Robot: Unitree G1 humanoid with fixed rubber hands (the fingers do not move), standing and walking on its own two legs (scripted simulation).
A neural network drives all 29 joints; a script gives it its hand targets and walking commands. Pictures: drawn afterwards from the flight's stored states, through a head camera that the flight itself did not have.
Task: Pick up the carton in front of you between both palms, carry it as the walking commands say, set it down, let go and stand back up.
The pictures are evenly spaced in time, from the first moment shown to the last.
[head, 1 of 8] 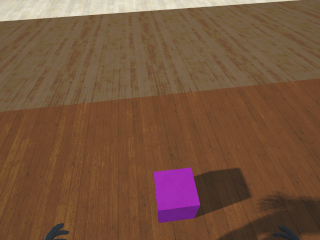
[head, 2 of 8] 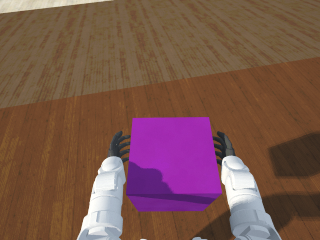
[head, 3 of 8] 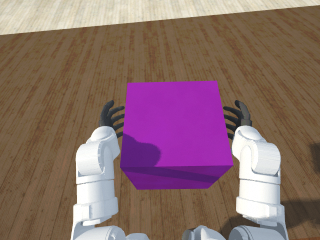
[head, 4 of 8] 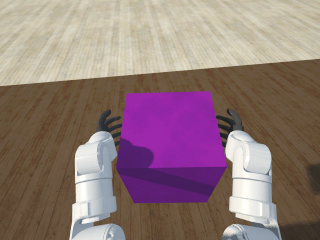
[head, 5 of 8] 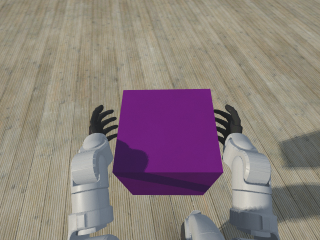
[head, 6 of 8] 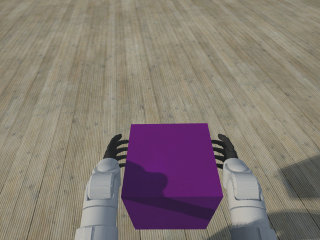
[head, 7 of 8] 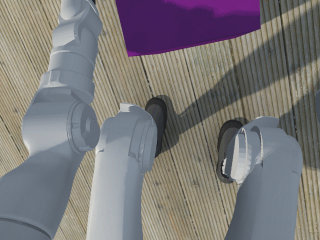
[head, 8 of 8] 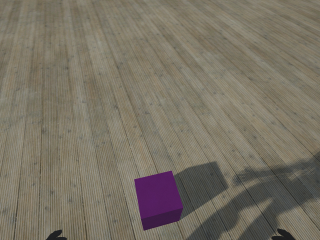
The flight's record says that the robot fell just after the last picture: no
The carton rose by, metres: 0.68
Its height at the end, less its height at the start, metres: -0.39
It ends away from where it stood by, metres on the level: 5.87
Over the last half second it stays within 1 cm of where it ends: yes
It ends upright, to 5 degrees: yes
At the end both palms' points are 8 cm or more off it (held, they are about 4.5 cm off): yes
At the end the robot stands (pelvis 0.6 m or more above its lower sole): yes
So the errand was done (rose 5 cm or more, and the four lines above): yes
